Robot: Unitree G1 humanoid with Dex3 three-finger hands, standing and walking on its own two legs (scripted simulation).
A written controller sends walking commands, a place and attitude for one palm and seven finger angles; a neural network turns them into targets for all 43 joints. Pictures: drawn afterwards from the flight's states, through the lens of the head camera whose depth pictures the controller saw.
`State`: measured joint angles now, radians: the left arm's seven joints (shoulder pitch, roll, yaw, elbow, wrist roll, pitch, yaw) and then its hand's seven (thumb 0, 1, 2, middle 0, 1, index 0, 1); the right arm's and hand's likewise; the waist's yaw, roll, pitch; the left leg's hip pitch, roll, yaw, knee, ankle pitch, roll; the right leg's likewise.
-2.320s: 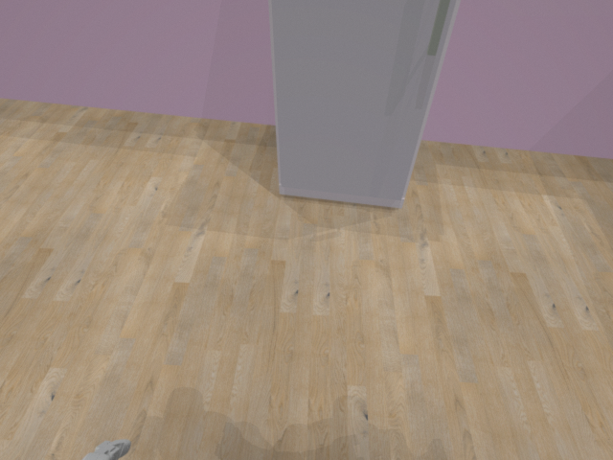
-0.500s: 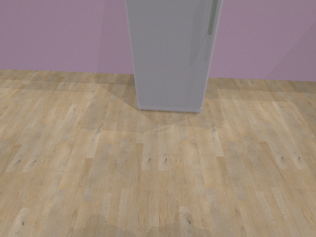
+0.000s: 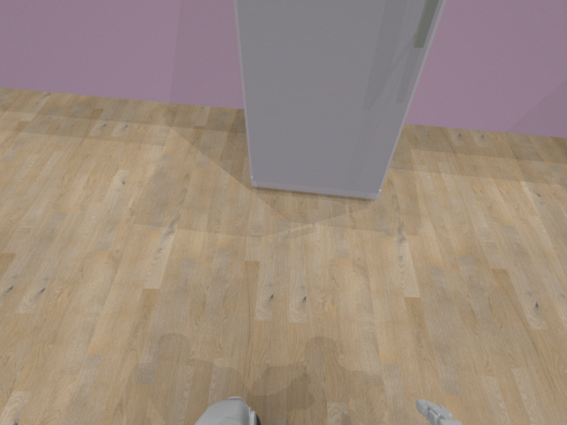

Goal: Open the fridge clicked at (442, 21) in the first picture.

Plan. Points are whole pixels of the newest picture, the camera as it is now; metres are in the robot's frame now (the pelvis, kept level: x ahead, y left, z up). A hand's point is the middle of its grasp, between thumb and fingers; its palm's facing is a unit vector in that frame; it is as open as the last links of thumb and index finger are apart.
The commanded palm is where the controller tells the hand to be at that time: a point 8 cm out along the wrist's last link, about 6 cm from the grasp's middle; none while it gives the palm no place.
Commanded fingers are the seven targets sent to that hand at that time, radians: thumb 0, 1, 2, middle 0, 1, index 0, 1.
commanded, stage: walk to a spot facing it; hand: right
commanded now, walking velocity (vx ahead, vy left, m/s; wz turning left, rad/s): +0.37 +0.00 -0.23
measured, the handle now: out of the picture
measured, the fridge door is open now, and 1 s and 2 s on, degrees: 0 0 0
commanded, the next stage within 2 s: take the last steps up to it in 0.42 s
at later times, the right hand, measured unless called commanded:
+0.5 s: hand (449, 424) +0.18 -0.24 -0.16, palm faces +0.15 +0.98 -0.16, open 7.3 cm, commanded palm none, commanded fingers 0.00 -0.90 -0.90 0.20 0.30 0.20 0.30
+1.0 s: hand (407, 281) +0.42 -0.20 -0.14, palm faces +0.11 +0.98 -0.19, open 7.2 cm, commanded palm none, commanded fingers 0.00 -0.90 -0.90 0.20 0.30 0.20 0.30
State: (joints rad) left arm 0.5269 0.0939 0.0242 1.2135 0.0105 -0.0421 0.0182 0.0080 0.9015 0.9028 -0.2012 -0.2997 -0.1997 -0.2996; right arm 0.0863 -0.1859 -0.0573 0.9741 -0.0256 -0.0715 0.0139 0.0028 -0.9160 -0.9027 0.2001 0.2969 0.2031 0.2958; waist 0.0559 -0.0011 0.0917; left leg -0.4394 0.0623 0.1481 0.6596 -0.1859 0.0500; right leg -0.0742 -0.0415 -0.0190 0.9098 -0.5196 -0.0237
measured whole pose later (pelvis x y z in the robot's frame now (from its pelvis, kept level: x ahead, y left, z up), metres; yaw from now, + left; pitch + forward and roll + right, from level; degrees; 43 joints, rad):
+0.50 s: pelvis +0.21 -0.05 +0.03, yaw -5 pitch -1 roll +1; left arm 0.24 0.15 0.04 1.01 0.02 -0.08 0.02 0.00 0.93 0.90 -0.20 -0.30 -0.20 -0.30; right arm 0.31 -0.21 -0.06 1.09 -0.03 -0.01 0.01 0.00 -0.92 -0.90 0.20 0.30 0.20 0.30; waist -0.02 0.05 0.04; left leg -0.46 0.11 0.08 1.16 -0.33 -0.02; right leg -0.23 -0.04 -0.17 0.50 -0.25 -0.06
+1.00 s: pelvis +0.40 -0.02 +0.03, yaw -4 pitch -1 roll +1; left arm 0.28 0.16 0.06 1.09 0.03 -0.01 0.00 0.01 0.91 0.90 -0.20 -0.30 -0.19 -0.30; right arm 0.27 -0.15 -0.05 1.07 -0.03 -0.05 -0.01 0.00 -0.93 -0.90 0.20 0.30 0.21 0.30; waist 0.02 -0.02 0.03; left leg -0.21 0.03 0.15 0.45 -0.22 0.03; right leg -0.46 -0.13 -0.09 1.00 -0.32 0.02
